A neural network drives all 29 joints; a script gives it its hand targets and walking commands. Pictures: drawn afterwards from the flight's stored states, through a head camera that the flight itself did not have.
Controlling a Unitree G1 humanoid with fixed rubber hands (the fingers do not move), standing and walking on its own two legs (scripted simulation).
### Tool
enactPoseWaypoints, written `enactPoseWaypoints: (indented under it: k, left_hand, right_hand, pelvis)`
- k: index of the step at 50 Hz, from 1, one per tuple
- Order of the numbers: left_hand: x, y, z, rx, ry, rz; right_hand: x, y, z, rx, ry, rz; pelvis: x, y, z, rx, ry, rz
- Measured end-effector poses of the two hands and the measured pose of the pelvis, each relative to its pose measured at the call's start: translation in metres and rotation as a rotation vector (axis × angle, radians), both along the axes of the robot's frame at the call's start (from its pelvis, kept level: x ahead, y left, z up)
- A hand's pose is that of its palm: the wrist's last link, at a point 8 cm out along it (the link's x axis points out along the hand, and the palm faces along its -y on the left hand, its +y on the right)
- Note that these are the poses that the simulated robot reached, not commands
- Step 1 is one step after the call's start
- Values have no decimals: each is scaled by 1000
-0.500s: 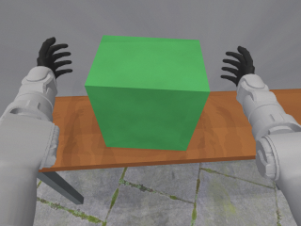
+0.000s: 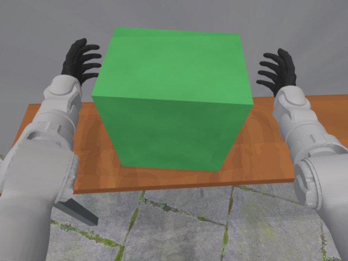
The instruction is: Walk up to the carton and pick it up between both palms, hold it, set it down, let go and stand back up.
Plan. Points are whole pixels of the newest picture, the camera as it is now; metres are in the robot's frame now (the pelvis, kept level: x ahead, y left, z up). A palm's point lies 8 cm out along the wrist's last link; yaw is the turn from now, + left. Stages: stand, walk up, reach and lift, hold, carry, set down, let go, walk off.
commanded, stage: reach and lift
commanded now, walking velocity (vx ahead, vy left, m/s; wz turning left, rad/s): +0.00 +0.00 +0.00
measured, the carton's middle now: (173, 108) +0.47 +0.01 +0.05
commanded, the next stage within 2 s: none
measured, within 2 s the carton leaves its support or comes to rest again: leaves its support in 1.86 s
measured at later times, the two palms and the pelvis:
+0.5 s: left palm (70, 87) +0.48 +0.23 +0.13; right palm (260, 88) +0.45 -0.18 +0.13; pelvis -0.01 +0.01 +0.00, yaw +0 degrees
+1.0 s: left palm (90, 80) +0.49 +0.19 +0.13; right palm (256, 88) +0.47 -0.18 +0.12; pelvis +0.00 +0.01 +0.00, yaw +0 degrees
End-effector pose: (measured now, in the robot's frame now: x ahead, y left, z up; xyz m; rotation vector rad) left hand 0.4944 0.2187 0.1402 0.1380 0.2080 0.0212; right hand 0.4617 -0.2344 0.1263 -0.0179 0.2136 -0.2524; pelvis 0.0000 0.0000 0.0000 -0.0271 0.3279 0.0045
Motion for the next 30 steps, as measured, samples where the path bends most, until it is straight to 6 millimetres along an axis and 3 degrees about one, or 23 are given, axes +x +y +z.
enactPoseWaypoints:
  k: [7,17,24,30]
  left_hand:
    - [-5,-13,-3,10,0,-40]
    - [-15,3,-11,-10,-1,3]
    - [-17,9,-13,-16,-9,26]
    - [-14,-2,-17,-21,-10,10]
  right_hand:
    - [-3,17,1,8,-1,15]
    - [-8,45,2,1,5,41]
    - [-7,54,3,-7,4,55]
    - [-4,55,1,-6,7,59]
  pelvis:
    - [-3,1,0,-3,-4,-1]
    - [-10,6,-1,-10,-9,0]
    - [-13,10,-3,-17,3,1]
    - [-13,11,-4,-19,14,2]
